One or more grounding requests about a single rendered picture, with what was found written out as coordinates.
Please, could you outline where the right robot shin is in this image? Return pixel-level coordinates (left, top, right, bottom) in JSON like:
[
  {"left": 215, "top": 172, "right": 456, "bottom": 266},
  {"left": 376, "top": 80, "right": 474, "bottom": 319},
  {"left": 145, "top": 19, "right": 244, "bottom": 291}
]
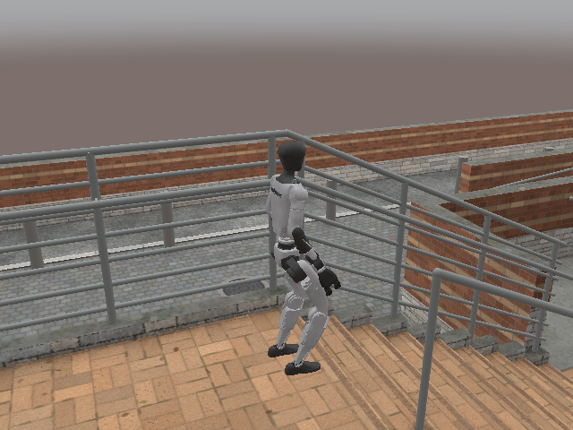
[{"left": 293, "top": 312, "right": 329, "bottom": 367}]

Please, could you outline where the robot right upper arm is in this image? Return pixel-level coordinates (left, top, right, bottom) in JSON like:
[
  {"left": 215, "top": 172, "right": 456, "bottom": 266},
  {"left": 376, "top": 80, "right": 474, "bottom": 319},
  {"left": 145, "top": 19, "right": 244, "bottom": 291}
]
[{"left": 287, "top": 185, "right": 308, "bottom": 240}]

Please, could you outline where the left robot shin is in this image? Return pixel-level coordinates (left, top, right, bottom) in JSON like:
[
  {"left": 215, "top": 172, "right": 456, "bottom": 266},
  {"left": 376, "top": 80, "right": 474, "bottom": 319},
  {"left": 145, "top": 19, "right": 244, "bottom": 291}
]
[{"left": 276, "top": 292, "right": 304, "bottom": 349}]

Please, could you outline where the robot shin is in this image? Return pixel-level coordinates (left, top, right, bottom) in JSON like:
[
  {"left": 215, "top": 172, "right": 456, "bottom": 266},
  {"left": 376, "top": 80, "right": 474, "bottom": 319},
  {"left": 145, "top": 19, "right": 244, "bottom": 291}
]
[
  {"left": 293, "top": 312, "right": 329, "bottom": 367},
  {"left": 276, "top": 292, "right": 304, "bottom": 349}
]

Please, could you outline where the right robot forearm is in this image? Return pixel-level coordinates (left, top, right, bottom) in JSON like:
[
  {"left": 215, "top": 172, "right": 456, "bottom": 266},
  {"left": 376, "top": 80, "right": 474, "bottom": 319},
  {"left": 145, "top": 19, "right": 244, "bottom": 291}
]
[{"left": 292, "top": 228, "right": 327, "bottom": 273}]

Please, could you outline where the robot right hand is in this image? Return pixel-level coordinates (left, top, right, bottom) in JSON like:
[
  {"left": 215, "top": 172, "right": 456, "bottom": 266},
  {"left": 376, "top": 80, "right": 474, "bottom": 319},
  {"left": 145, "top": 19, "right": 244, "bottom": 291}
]
[{"left": 318, "top": 268, "right": 341, "bottom": 296}]

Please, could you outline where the robot left upper arm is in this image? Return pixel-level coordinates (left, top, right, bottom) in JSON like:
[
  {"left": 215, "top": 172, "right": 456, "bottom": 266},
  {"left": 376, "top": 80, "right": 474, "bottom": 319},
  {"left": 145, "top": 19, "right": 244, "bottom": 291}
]
[{"left": 265, "top": 175, "right": 280, "bottom": 216}]

